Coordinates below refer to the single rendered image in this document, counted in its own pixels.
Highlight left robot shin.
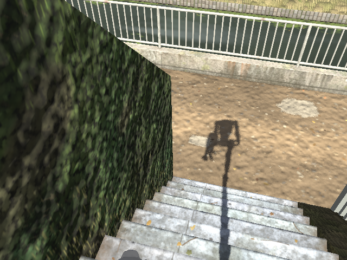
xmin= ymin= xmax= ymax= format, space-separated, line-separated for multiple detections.
xmin=121 ymin=250 xmax=140 ymax=258

